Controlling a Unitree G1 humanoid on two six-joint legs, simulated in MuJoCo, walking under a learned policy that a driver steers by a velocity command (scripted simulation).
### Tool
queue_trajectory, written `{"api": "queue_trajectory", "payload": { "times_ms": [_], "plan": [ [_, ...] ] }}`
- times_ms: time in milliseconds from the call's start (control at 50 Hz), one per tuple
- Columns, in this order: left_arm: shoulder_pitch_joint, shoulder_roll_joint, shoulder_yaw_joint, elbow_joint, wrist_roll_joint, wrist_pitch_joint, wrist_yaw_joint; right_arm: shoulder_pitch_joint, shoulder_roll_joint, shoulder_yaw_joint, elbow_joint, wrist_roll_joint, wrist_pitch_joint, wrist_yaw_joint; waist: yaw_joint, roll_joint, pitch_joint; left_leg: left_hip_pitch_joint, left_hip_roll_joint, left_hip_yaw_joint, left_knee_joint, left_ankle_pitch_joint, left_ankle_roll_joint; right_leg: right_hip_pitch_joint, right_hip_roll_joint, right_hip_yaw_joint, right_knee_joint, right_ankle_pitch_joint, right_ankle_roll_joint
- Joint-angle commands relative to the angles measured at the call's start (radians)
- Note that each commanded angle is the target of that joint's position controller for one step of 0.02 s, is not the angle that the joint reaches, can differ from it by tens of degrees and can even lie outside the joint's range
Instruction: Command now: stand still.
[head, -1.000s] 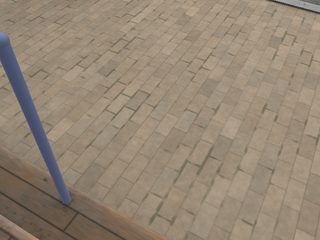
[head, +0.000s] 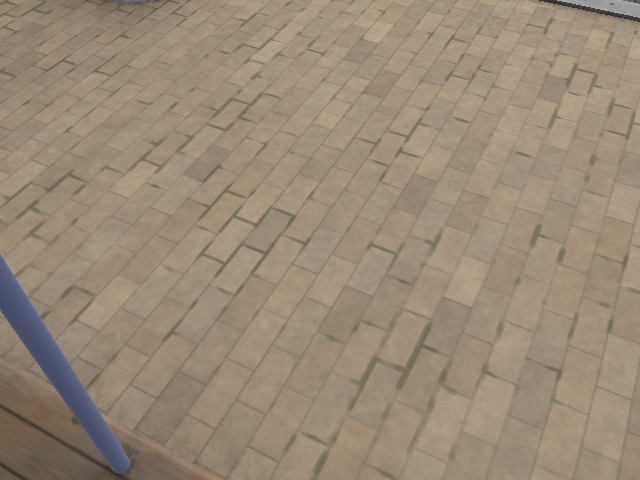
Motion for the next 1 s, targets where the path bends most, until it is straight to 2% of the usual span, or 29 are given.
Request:
{"api": "queue_trajectory", "payload": {
  "times_ms": [20, 80, 120, 160, 200, 260, 280, 300, 320, 340, 360, 420, 460, 500, 540, 620, 680, 700, 720, 740, 760, 780, 800, 840, 880, 900, 920, 940, 1000],
  "plan": [
    [0.012, 0.091, 0.017, -0.011, 0.002, -0.011, 0.001, 0.007, -0.106, -0.030, -0.022, -0.001, -0.013, -0.001, 0.016, -0.004, -0.053, 0.028, 0.019, 0.034, -0.088, 0.387, 0.061, 0.009, 0.011, -0.032, -0.055, 0.305, -0.020],
    [0.037, 0.082, 0.013, 0.026, 0.008, -0.013, 0.002, 0.014, -0.102, -0.032, 0.008, -0.001, -0.011, -0.004, 0.017, -0.004, -0.050, 0.033, 0.012, 0.040, -0.087, 0.360, 0.063, 0.004, 0.010, -0.038, -0.057, 0.303, -0.022],
    [0.093, 0.114, 0.027, 0.045, 0.020, -0.012, 0.000, 0.098, -0.182, -0.077, 0.041, -0.013, 0.004, 0.003, -0.004, 0.038, -0.068, 0.042, -0.020, 0.028, -0.111, -0.140, 0.097, -0.051, 0.062, -0.102, 0.050, 0.068, -0.056],
    [0.114, 0.102, 0.034, 0.041, 0.030, -0.007, -0.015, 0.097, -0.217, -0.109, 0.043, -0.022, 0.018, 0.008, -0.011, 0.153, 0.007, -0.075, 0.045, -0.104, -0.227, -0.545, 0.151, -0.135, 0.095, -0.161, 0.266, -0.010, -0.080],
    [0.034, 0.107, 0.046, -0.005, 0.026, -0.011, -0.022, 0.078, -0.195, -0.118, 0.036, -0.026, 0.007, 0.012, -0.032, 0.128, 0.061, -0.163, 0.142, -0.251, -0.266, -0.528, 0.209, -0.256, 0.045, -0.077, 0.465, -0.019, -0.096],
    [0.325, 0.060, 0.035, 0.058, 0.063, -0.020, -0.014, -0.185, -0.193, -0.136, -0.014, -0.015, -0.016, -0.005, 0.170, 0.028, 0.055, -0.433, 0.164, -0.209, -0.123, -0.341, 0.178, 0.001, -0.010, -0.092, 0.377, -0.010, -0.133],
    [0.576, 0.073, 0.042, 0.147, 0.055, -0.027, -0.010, -0.368, -0.134, -0.122, -0.057, -0.021, -0.016, -0.011, 0.325, -0.097, 0.064, -0.615, 0.052, -0.029, 0.160, -0.178, 0.125, 0.207, 0.027, -0.115, 0.228, -0.005, -0.135],
    [0.714, 0.127, 0.048, 0.198, 0.054, -0.051, -0.002, -0.479, -0.049, -0.098, -0.116, -0.023, -0.018, -0.019, 0.401, -0.360, 0.150, -0.819, -0.107, 0.036, 0.565, -0.177, 0.126, 0.221, -0.064, 0.179, 0.054, 0.008, -0.168],
    [0.618, 0.136, 0.029, 0.160, 0.045, -0.082, 0.003, -0.407, 0.019, -0.079, -0.131, -0.029, -0.028, -0.036, 0.254, -0.332, 0.193, -0.953, -0.179, -0.158, 0.690, -0.192, 0.152, 0.184, -0.194, 0.441, 0.049, 0.296, -0.204],
    [0.524, 0.256, 0.063, 0.124, 0.061, -0.091, 0.005, -0.309, 0.023, -0.075, -0.144, -0.029, -0.034, -0.029, 0.170, -0.364, 0.104, -0.950, -0.139, -0.267, 0.626, -0.144, 0.143, 0.116, -0.367, 0.730, -0.145, -0.065, -0.317],
    [0.394, 0.231, 0.062, 0.084, 0.085, -0.101, 0.009, -0.309, -0.088, -0.103, -0.118, -0.016, -0.039, -0.023, 0.111, -0.197, 0.131, -0.934, -0.103, -0.290, 0.621, -0.085, 0.122, 0.068, -0.381, 0.768, -0.165, -0.203, -0.362],
    [0.244, 0.217, 0.061, 0.009, 0.088, -0.127, -0.004, -0.262, -0.135, -0.130, -0.046, -0.024, -0.016, -0.005, 0.045, -0.084, 0.081, -0.597, -0.101, -0.158, 0.554, 0.174, 0.065, -0.186, -0.292, 0.459, -0.091, -0.085, -0.319],
    [0.287, 0.110, 0.033, 0.058, 0.066, -0.160, -0.001, -0.314, -0.090, -0.125, -0.041, -0.005, -0.020, 0.014, 0.057, -0.066, 0.112, -0.569, -0.096, -0.194, 0.336, 0.588, 0.069, -0.200, -0.173, 0.294, 0.037, -0.275, -0.259],
    [0.300, 0.117, 0.033, 0.066, 0.023, -0.189, 0.001, -0.394, -0.056, -0.105, -0.068, -0.022, -0.035, 0.039, 0.062, -0.094, 0.117, -0.392, -0.064, -0.128, 0.197, 0.823, 0.061, -0.279, -0.162, 0.255, 0.011, -0.314, -0.262],
    [0.273, 0.133, 0.038, 0.059, 0.032, -0.191, -0.015, -0.382, -0.058, -0.096, -0.057, 0.008, -0.016, 0.074, 0.050, -0.116, 0.099, -0.152, -0.063, -0.061, 0.103, 0.832, 0.059, -0.372, -0.141, 0.195, 0.011, -0.351, -0.232],
    [0.417, 0.146, 0.065, 0.091, 0.087, -0.152, 0.014, -0.454, -0.066, -0.101, -0.065, 0.011, -0.013, 0.058, 0.167, -0.090, 0.232, -0.205, -0.014, -0.051, -0.210, 0.597, 0.057, -0.064, -0.157, 0.149, 0.121, -0.104, -0.229],
    [0.449, 0.162, 0.079, 0.124, 0.075, -0.104, 0.041, -0.011, -0.103, -0.136, 0.078, -0.015, -0.028, 0.002, 0.002, -0.018, 0.042, 0.230, -0.056, -0.014, -0.339, 0.553, 0.103, -0.032, -0.091, 0.046, 0.696, 0.388, -0.231],
    [0.401, 0.181, 0.089, 0.113, 0.060, -0.103, 0.035, 0.177, -0.175, -0.171, 0.142, -0.018, -0.031, 0.001, -0.090, 0.013, -0.046, 0.477, -0.030, -0.049, -0.258, 0.461, 0.120, -0.224, -0.049, 0.017, 1.023, 0.245, -0.226],
    [0.315, 0.124, 0.087, 0.079, 0.055, -0.119, 0.020, 0.287, -0.232, -0.179, 0.181, -0.032, -0.043, 0.014, -0.142, 0.178, -0.081, 0.649, 0.040, -0.103, -0.068, 0.552, 0.122, -0.541, 0.059, 0.046, 1.392, -0.393, -0.221],
    [0.384, 0.060, 0.067, 0.037, 0.038, -0.142, 0.018, 0.282, -0.203, -0.147, 0.165, -0.050, -0.058, 0.032, -0.059, 0.181, -0.138, 0.721, 0.129, -0.200, 0.205, 0.789, 0.082, -0.770, 0.043, 0.185, 1.476, -0.399, -0.262],
    [0.352, 0.102, 0.075, -0.008, -0.001, -0.155, 0.022, 0.249, -0.234, -0.166, 0.159, -0.033, -0.065, 0.030, -0.063, 0.232, -0.221, 0.757, 0.268, -0.368, -0.010, 0.321, 0.153, -0.886, 0.021, 0.167, 1.205, -0.128, -0.250],
    [0.224, 0.084, 0.070, -0.024, 0.056, -0.151, 0.029, 0.176, -0.210, -0.172, 0.178, -0.022, -0.070, 0.011, -0.062, 0.261, -0.150, 0.553, 0.332, -0.549, -0.168, -0.231, 0.222, -0.942, -0.049, 0.171, 1.135, -0.012, -0.221],
    [0.116, 0.128, 0.081, -0.029, 0.077, -0.139, 0.011, 0.093, -0.082, -0.131, 0.134, -0.017, -0.087, 0.005, -0.047, 0.065, 0.010, 0.308, 0.265, -0.508, -0.260, -0.310, 0.198, -0.852, -0.068, 0.190, 0.963, 0.113, -0.187],
    [0.135, 0.097, 0.084, -0.003, 0.082, -0.115, -0.008, 0.064, -0.075, -0.120, 0.163, -0.020, -0.120, -0.013, 0.032, -0.030, 0.100, 0.023, 0.250, -0.450, -0.222, 0.032, 0.177, -0.664, -0.102, 0.221, 0.730, 0.227, -0.119],
    [0.110, 0.037, 0.060, -0.038, 0.092, -0.082, -0.011, 0.092, -0.123, -0.125, 0.168, -0.010, -0.139, -0.022, 0.056, 0.073, 0.079, -0.056, 0.241, -0.324, -0.231, 0.248, 0.172, -0.570, -0.074, 0.142, 0.667, 0.249, -0.102],
    [0.115, 0.073, 0.069, -0.039, 0.093, -0.070, -0.013, 0.100, -0.129, -0.130, 0.159, -0.020, -0.143, -0.016, 0.061, 0.066, 0.085, -0.036, 0.239, -0.296, -0.195, 0.355, 0.160, -0.599, -0.073, 0.118, 0.712, 0.302, -0.112],
    [0.050, 0.087, 0.075, -0.067, 0.074, -0.089, -0.020, 0.081, -0.010, -0.104, 0.192, 0.005, -0.167, -0.017, 0.090, 0.001, 0.114, -0.027, 0.174, -0.215, -0.109, 0.279, 0.106, -0.637, -0.108, 0.196, 0.515, 0.551, -0.136],
    [0.026, 0.068, 0.073, -0.073, 0.056, -0.099, -0.038, 0.065, 0.021, -0.091, 0.174, 0.003, -0.173, -0.022, 0.093, 0.014, 0.105, -0.150, 0.102, -0.066, -0.096, 0.164, 0.073, -0.507, -0.053, 0.083, 0.328, 0.773, -0.147],
    [-0.076, 0.026, 0.052, -0.075, 0.045, -0.110, -0.078, 0.100, -0.011, -0.080, 0.169, 0.009, -0.176, -0.034, 0.040, -0.008, 0.076, -0.161, 0.091, 0.027, -0.055, -0.001, 0.051, -0.288, -0.015, -0.035, 0.229, 1.025, -0.166]
  ]
}}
